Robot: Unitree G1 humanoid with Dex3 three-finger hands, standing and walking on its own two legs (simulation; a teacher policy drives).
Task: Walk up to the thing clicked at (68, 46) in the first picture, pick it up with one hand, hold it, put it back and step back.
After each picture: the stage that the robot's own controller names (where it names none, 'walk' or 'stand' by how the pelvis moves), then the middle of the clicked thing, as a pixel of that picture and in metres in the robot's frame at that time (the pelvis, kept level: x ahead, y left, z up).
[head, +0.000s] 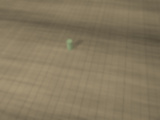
stand; (69, 44) +1.32 +0.17 -0.72
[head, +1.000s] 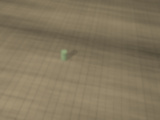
walk; (64, 55) +1.20 +0.14 -0.71
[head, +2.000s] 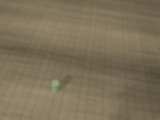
walk; (55, 86) +0.72 +0.17 -0.72
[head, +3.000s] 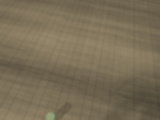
stand; (50, 119) +0.42 +0.19 -0.71
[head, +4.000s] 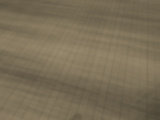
stand; out of the picture +0.41 +0.21 -0.72
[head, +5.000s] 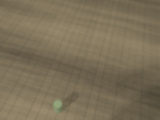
walk; (58, 106) +0.48 +0.15 -0.70
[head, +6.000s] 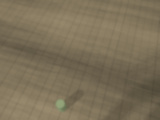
walk; (61, 105) +0.40 +0.20 -0.68
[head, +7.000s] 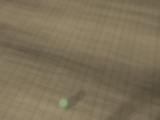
walk; (64, 105) +0.44 +0.18 -0.70
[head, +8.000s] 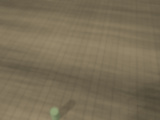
stand; (55, 114) +0.51 +0.22 -0.70
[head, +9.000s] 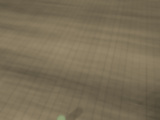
walk; out of the picture +0.47 +0.21 -0.72
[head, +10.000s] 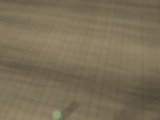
stand; (57, 117) +0.44 +0.22 -0.70
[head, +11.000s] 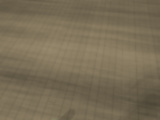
stand; out of the picture +0.42 +0.24 -0.72
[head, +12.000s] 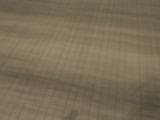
stand; out of the picture +0.42 +0.21 -0.72
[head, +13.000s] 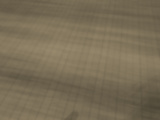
stand; out of the picture +0.42 +0.21 -0.72
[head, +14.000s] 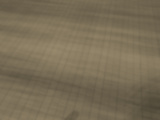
go down; out of the picture +0.42 +0.21 -0.72
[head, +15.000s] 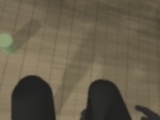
go down; (6, 44) +0.48 +0.31 -0.34
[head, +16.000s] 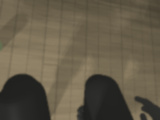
approach; out of the picture +0.46 +0.35 -0.30
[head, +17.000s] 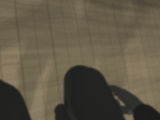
close in; out of the picture +0.41 +0.39 -0.23
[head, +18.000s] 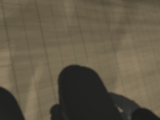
close; out of the picture +0.40 +0.39 -0.22
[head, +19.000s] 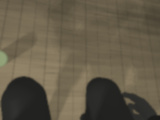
lift; out of the picture +0.42 +0.33 -0.28
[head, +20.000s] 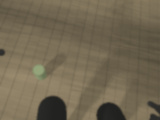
lift; (40, 72) +0.47 +0.25 -0.48
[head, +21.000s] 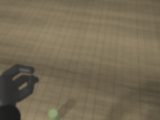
hold; (54, 115) +0.44 +0.21 -0.64
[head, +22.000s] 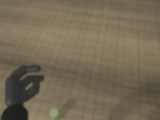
stand; (54, 115) +0.43 +0.22 -0.67
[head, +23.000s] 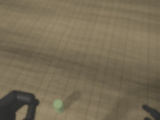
hold; (58, 106) +0.46 +0.20 -0.62
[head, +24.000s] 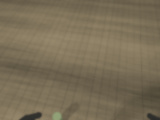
hold; (57, 119) +0.44 +0.20 -0.67
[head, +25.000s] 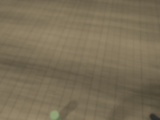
stand; (55, 117) +0.43 +0.21 -0.64
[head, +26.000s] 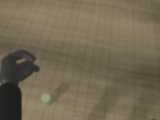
crouch; (46, 100) +0.45 +0.22 -0.61
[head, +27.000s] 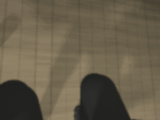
lower; out of the picture +0.46 +0.33 -0.30
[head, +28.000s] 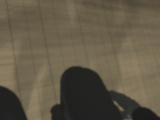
lower; out of the picture +0.42 +0.39 -0.23
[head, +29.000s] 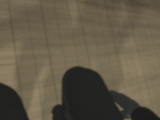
lower; out of the picture +0.41 +0.39 -0.23
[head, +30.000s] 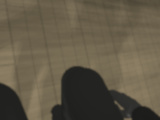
lower; out of the picture +0.41 +0.39 -0.23
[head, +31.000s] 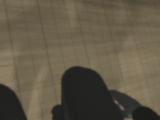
lower; out of the picture +0.40 +0.39 -0.23
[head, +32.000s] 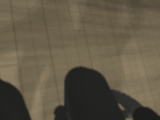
open; out of the picture +0.41 +0.39 -0.22
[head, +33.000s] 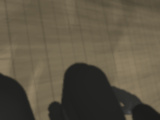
rise; out of the picture +0.43 +0.48 -0.25
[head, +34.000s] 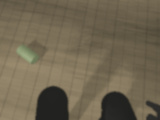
walk; (27, 54) +0.54 +0.37 -0.45
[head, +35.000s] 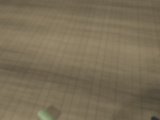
stand; (45, 117) +0.47 +0.29 -0.69
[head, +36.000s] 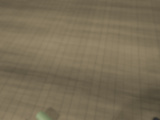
stand; (44, 119) +0.47 +0.31 -0.69
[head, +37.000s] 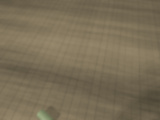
stand; (45, 117) +0.47 +0.31 -0.71
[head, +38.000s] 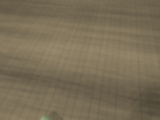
stand; out of the picture +0.47 +0.30 -0.75
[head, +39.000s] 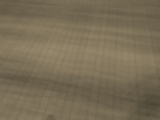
stand; out of the picture +0.44 +0.31 -0.75
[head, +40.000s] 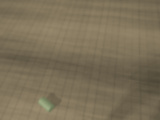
walk; (46, 104) +0.48 +0.35 -0.72
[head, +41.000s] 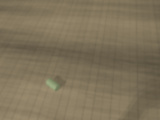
walk; (53, 84) +0.70 +0.35 -0.73
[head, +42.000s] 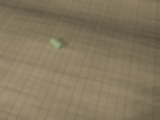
walk; (56, 43) +1.04 +0.29 -0.72
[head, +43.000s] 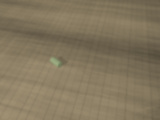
stand; (56, 62) +1.07 +0.31 -0.73
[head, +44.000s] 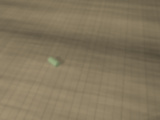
stand; (53, 61) +1.09 +0.32 -0.75
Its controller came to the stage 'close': yes
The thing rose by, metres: 0.01
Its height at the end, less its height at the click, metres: -0.02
